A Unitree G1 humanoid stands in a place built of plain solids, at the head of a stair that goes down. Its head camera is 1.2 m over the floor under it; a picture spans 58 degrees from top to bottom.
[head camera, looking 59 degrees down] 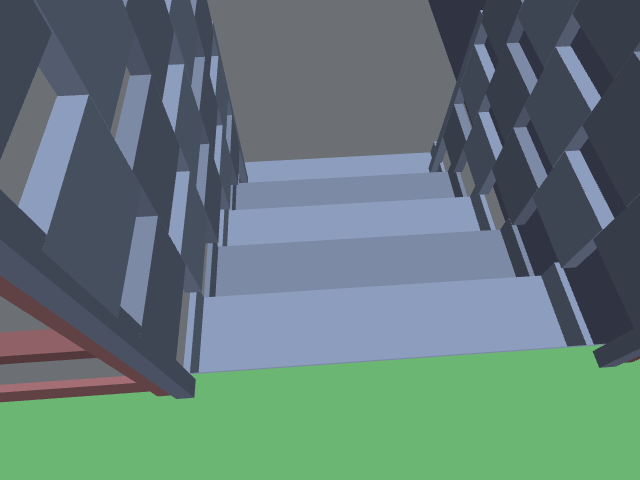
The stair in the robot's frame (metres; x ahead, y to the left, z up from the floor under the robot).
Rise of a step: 0.17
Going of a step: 0.30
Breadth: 1.22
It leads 4 degrees to the left of straight ahead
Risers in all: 6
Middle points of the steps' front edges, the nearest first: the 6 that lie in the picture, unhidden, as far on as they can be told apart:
0.34 -0.21 0.00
0.64 -0.19 -0.17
0.94 -0.17 -0.34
1.24 -0.15 -0.51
1.54 -0.13 -0.68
1.84 -0.11 -0.85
